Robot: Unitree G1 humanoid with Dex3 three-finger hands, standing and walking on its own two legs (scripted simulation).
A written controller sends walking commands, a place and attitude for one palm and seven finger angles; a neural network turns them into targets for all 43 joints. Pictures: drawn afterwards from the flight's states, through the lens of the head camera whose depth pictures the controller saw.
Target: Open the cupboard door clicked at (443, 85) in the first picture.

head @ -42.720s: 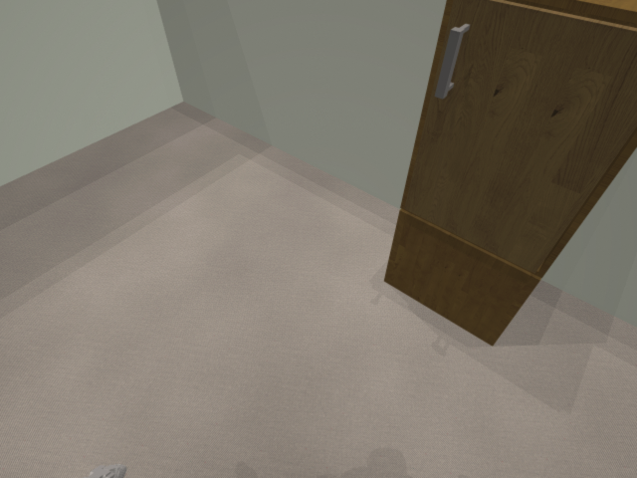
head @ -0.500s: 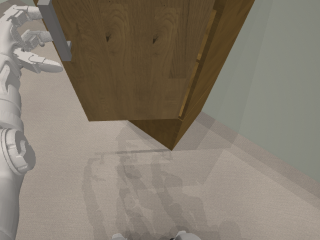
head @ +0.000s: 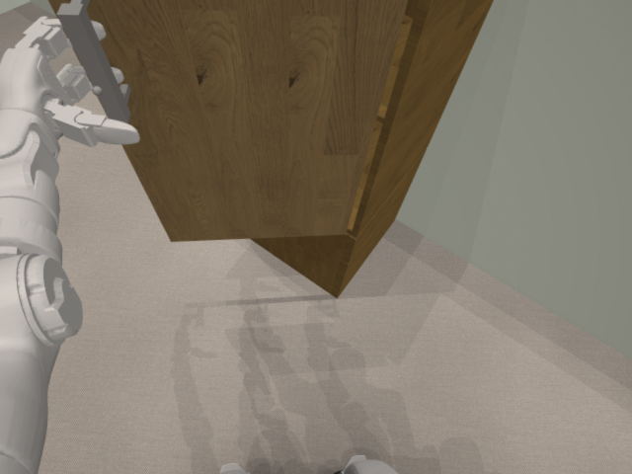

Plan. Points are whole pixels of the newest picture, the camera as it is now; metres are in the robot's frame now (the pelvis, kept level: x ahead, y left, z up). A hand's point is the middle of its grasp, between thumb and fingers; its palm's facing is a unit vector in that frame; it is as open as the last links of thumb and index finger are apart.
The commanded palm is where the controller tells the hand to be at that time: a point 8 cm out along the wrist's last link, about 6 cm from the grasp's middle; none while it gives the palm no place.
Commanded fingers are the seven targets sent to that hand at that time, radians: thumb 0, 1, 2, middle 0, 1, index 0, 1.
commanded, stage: slide the fingers in behind the handle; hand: left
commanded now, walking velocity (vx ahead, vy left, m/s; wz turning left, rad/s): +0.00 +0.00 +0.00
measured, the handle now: (102, 59) +0.59 +0.19 +0.16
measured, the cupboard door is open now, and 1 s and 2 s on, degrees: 41 41 57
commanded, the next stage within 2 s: close the thumb around the handle in 0.54 s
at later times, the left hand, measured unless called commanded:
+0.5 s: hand (99, 91) +0.53 +0.19 +0.16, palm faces -0.03 -1.00 +0.00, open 14.0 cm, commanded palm +0.51 +0.23 +0.15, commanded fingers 0.00 -0.50 0.30 -0.30 -1.20 -0.30 -1.20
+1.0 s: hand (112, 88) +0.54 +0.18 +0.16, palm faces -0.02 -1.00 +0.00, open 10.3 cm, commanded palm +0.51 +0.22 +0.15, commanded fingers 0.00 0.56 0.76 -0.38 -1.31 -0.38 -1.31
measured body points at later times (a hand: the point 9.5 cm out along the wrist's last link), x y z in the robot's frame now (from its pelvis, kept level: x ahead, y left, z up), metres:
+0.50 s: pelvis +0.00 +0.01 +0.00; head +0.09 +0.02 +0.44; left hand +0.53 +0.24 +0.16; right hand -0.03 -0.26 -0.11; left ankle +0.00 +0.12 -0.71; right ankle -0.02 -0.13 -0.71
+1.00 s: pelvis +0.00 +0.01 +0.00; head +0.10 +0.01 +0.44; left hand +0.54 +0.23 +0.16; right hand -0.05 -0.26 -0.11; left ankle +0.00 +0.12 -0.71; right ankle -0.02 -0.13 -0.71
